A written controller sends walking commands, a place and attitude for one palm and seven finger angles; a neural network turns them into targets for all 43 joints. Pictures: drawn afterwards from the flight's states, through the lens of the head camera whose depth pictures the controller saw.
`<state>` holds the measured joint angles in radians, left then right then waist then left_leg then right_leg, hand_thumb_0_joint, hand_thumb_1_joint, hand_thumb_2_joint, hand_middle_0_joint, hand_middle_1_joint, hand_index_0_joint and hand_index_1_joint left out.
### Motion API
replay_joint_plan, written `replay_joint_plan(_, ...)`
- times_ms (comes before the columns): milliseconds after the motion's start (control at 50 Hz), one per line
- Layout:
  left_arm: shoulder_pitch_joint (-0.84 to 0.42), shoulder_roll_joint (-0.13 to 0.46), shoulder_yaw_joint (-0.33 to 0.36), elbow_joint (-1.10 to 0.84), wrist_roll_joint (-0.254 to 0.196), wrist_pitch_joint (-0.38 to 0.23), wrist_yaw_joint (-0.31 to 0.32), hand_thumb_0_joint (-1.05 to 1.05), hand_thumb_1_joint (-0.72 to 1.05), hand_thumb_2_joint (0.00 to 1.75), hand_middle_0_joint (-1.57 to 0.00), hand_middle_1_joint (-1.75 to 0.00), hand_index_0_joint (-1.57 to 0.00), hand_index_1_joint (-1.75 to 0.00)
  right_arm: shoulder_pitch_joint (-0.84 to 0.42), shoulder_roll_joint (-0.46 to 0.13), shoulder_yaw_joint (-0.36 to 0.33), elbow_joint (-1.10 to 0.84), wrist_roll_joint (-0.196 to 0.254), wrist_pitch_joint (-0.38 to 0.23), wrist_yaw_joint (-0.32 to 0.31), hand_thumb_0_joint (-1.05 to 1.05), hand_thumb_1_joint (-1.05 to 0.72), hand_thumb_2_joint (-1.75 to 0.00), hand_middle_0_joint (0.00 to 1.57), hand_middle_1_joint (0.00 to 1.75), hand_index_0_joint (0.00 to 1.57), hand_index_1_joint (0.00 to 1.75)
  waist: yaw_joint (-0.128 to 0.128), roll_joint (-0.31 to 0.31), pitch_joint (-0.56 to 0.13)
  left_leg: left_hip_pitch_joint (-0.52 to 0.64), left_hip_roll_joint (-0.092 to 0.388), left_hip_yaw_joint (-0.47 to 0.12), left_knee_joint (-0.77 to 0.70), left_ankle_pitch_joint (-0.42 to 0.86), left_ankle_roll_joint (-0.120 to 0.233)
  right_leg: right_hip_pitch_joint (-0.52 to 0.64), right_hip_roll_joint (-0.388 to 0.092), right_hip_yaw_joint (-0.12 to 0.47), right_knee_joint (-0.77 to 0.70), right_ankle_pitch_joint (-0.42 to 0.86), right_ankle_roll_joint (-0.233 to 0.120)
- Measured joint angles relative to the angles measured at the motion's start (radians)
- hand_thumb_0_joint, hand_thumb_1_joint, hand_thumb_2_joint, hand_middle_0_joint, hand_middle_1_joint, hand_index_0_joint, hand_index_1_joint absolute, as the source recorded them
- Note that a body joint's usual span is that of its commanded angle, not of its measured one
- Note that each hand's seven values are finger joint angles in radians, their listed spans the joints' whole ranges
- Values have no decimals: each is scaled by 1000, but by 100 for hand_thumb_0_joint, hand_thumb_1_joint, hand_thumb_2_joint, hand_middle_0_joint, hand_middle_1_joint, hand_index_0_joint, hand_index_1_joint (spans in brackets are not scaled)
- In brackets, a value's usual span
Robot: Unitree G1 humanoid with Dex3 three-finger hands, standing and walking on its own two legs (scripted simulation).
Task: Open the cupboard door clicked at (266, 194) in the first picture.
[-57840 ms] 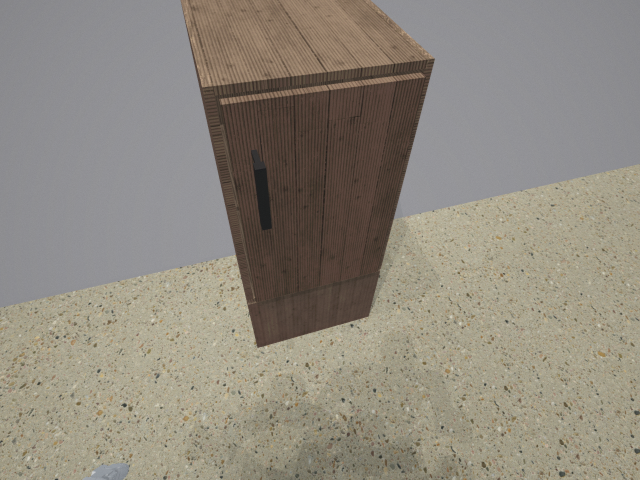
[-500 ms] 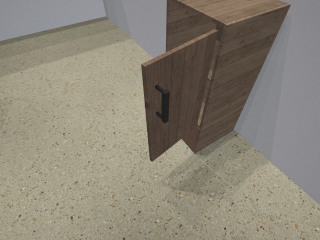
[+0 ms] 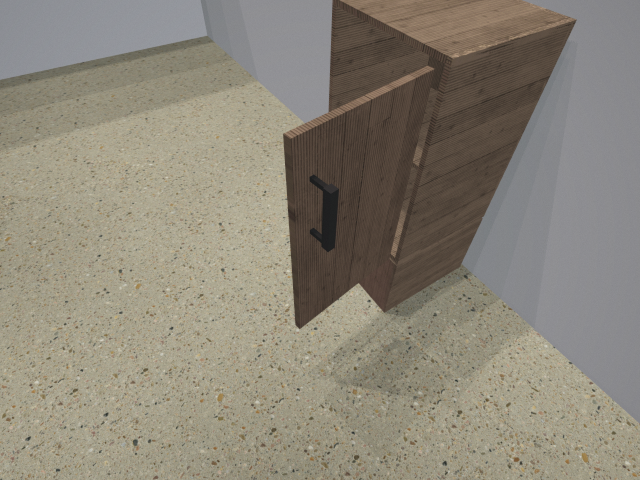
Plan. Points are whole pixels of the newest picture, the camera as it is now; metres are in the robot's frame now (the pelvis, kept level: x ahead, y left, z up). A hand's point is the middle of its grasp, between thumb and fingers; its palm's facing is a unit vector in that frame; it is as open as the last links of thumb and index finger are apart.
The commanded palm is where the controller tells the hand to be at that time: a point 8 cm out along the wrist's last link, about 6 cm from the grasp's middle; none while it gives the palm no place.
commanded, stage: look to check the result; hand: left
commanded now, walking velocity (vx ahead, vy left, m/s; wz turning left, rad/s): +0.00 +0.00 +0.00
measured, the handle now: (322, 214) +0.56 +0.03 -0.03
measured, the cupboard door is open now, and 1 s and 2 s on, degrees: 99 99 99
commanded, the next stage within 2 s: stand and wait in 0.48 s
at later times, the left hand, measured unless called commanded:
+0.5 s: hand out of the picture +0.01 +0.16 -0.18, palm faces +0.05 -0.98 -0.17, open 7.3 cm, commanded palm none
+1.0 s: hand out of the picture +0.02 +0.15 -0.17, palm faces +0.05 -0.98 -0.18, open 7.3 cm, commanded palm none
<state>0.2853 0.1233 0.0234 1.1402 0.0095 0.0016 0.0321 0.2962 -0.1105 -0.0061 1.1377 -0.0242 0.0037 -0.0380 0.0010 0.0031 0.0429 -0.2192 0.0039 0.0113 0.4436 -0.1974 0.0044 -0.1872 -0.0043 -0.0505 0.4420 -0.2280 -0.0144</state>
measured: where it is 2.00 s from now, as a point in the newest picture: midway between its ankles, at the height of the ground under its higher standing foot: outside the picture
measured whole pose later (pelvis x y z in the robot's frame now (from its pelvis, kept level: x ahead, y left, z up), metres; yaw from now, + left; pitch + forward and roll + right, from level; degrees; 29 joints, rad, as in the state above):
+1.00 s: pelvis +0.02 -0.02 +0.00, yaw +0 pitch -2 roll +0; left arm 0.27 0.13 0.02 1.15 0.01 -0.01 0.03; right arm 0.26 -0.13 0.00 1.16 -0.02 0.00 -0.04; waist 0.00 0.01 0.05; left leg -0.16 0.02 0.00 0.40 -0.21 -0.02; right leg -0.13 0.02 -0.06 0.40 -0.24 -0.04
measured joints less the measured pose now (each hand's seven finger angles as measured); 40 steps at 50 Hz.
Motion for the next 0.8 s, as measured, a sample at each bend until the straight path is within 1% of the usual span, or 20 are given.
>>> replay_joint_plan(340, -7, 3, -5, 11, -2, -3, 0, 0, 91, 90, -19, -30, -19, -30, -27, -16, 5, 12, 2, -2, -1, 0, -91, -90, 20, 30, 19, 30, 2, 5, 10, 26, 1, -1, -22, -3, -5, 24, 2, -1, -17, -6, -3)
replay_joint_plan(800, -17, 8, -7, 9, -4, -11, 0, 0, 91, 90, -19, -30, -20, -30, -33, -18, 7, 23, 2, -5, -2, 0, -91, -90, 20, 30, 19, 30, 1, 2, 10, 52, 14, -8, -40, -11, -19, 52, 16, -7, -40, -13, -17)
